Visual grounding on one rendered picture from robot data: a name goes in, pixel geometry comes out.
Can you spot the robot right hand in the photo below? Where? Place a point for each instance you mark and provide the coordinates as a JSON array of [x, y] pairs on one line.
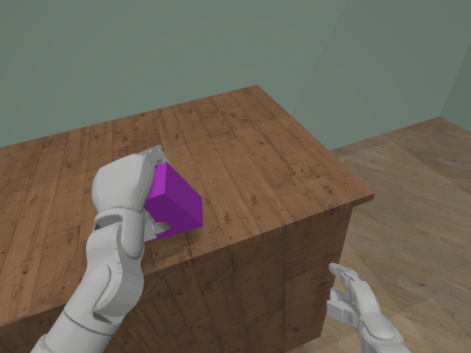
[[346, 307]]

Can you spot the robot left forearm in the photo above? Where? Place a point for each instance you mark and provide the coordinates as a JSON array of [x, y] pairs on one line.
[[111, 287]]

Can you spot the sponge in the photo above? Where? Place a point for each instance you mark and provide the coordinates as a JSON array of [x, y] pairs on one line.
[[172, 200]]

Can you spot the table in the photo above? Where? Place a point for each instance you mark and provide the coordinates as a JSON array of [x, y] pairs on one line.
[[276, 206]]

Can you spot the robot right forearm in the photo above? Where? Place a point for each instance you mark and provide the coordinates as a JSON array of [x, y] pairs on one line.
[[377, 335]]

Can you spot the robot left hand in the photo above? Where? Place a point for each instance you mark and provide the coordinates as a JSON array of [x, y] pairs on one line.
[[126, 183]]

